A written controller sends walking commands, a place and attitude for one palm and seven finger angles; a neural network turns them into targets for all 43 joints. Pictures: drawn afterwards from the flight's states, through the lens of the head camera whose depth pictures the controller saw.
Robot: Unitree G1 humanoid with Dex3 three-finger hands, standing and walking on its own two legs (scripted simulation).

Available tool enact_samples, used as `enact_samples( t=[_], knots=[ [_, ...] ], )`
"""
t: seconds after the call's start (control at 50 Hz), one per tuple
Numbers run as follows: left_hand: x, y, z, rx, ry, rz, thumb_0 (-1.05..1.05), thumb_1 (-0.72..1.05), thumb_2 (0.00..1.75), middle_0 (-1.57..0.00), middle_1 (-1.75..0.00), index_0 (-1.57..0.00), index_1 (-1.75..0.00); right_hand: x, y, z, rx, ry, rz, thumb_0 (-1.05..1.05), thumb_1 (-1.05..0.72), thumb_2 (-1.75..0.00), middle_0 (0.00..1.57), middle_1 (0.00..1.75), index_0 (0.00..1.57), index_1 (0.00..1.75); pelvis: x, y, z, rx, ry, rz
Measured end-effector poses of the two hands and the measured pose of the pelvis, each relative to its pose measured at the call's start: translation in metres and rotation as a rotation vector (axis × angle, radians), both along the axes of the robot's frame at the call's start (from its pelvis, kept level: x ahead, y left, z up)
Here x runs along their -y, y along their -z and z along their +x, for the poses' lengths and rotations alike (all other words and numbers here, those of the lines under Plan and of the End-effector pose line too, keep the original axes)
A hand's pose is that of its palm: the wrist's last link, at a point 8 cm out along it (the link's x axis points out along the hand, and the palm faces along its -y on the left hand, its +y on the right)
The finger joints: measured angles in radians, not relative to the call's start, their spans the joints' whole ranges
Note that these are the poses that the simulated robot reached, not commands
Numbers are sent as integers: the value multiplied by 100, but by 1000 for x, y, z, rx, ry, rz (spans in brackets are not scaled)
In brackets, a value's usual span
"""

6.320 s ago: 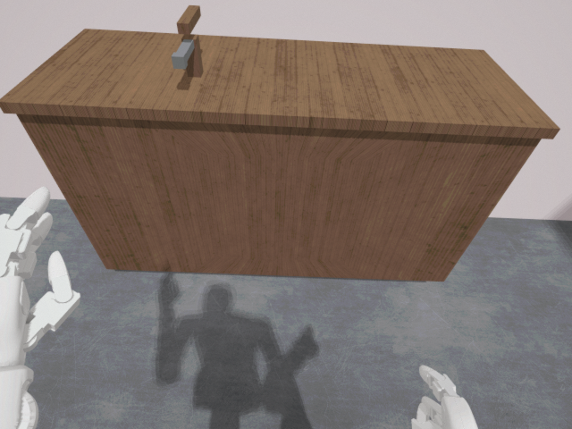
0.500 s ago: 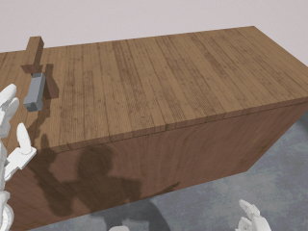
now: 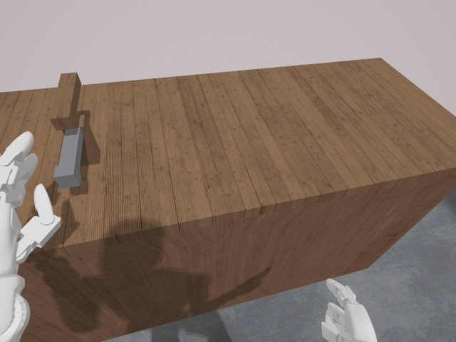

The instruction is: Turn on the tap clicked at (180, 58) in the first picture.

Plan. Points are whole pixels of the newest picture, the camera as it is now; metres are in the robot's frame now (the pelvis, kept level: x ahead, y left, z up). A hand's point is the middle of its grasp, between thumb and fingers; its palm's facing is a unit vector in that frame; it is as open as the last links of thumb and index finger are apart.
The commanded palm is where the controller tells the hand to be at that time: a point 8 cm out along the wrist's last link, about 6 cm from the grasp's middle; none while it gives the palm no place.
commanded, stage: come to a stop and stand still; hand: left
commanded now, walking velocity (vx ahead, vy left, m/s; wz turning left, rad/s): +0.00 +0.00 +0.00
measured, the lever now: (68, 175) +0.32 +0.29 +0.13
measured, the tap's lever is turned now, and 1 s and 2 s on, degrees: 0 0 0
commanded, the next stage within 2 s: look again from close up in 1.12 s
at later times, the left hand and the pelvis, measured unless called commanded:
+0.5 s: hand (60, 238) +0.21 +0.24 +0.15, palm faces +0.28 -0.88 -0.38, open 7.5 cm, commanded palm +0.15 +0.29 +0.18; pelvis -0.01 +0.01 +0.00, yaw -1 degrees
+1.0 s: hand (18, 231) +0.21 +0.29 +0.16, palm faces +0.39 -0.85 -0.34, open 7.5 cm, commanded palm +0.15 +0.32 +0.18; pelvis -0.01 +0.04 +0.00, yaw +0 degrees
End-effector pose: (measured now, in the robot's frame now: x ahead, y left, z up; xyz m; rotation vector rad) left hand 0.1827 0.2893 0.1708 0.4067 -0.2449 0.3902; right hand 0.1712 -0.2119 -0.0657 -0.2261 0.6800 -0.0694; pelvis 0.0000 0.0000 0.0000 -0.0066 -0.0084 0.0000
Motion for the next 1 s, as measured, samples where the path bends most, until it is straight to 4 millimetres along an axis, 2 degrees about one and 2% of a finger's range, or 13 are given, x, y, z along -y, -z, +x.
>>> enact_samples(
  t=[0.1, 0.22, 0.26, 0.3, 0.34, 0.44, 0.48, 0.52, 0.58, 0.68, 0.84, 1.0],
  knots=[
    [10, -8, -3, 12, 52, 25, 2, 89, 90, -21, -30, -20, -30, 9, -8, 1, 19, 27, -16, 1, -90, -90, 21, 30, 21, 30, 1, -2, 3, -12, 1, -11],
    [1, -4, -9, -15, 7, 19, 2, 89, 90, -21, -30, -21, -30, 18, -6, -2, -5, 45, -33, 1, -90, -90, 20, 30, 20, 30, 2, -4, 4, -11, -2, -13],
    [-14, -16, -3, 16, -9, 131, 2, 88, 90, -21, -30, -21, -30, 17, -4, -6, -23, 3, -55, 1, -90, -90, 20, 30, 20, 30, 4, -3, -1, -16, -14, -19],
    [-32, -23, 4, 68, -44, 134, 2, 88, 90, -21, -30, -21, -30, 16, -1, -9, -42, -21, -46, 1, -90, -90, 20, 30, 20, 30, 4, -3, -7, -15, -4, -17],
    [-33, -20, 7, 74, -55, 92, 2, 89, 90, -21, -30, -21, -30, 15, -1, -12, -27, -16, -20, 1, -90, -90, 20, 30, 20, 30, 1, -2, -11, -6, 9, -15],
    [2, -1, -4, -1, 94, 40, 2, 89, 90, -20, -30, -20, -30, 10, -5, -22, 20, 34, 5, 1, -90, -90, 21, 30, 21, 30, -10, -1, -14, 5, 24, -13],
    [7, 6, -10, -31, 136, 30, 2, 89, 90, -20, -30, -20, -30, 7, -6, -26, 19, 49, -6, 1, -90, -90, 21, 30, 21, 30, -12, -1, -14, 7, 21, -14],
    [1, 10, -14, -45, 137, 37, 2, 89, 90, -21, -30, -21, -30, 3, -6, -30, 8, 54, -20, 1, -90, -90, 21, 30, 20, 30, -14, 0, -15, 10, 17, -16],
    [-17, 9, -17, -26, 83, 49, 2, 88, 89, -22, -30, -21, -30, -3, -6, -32, -12, 41, -35, 1, -90, -90, 20, 30, 20, 30, -17, -1, -15, 13, 8, -19],
    [-36, 0, -19, 49, 3, 34, 2, 88, 90, -21, -30, -21, -30, -16, -6, -28, -17, -1, -37, 1, -90, -90, 21, 30, 20, 30, -23, -1, -15, 17, 1, -23],
    [-32, 4, -14, 39, 41, 8, 2, 89, 90, -21, -30, -20, -30, -33, -12, -11, 24, -20, -16, 1, -90, -90, 21, 30, 21, 30, -32, -2, -12, 17, 0, -26],
    [-39, 2, -17, 30, 36, 24, 2, 89, 90, -21, -30, -21, -30, -39, -16, -4, 38, -27, -15, 1, -90, -90, 21, 30, 21, 30, -35, -2, -13, 22, -2, -25]
  ],
)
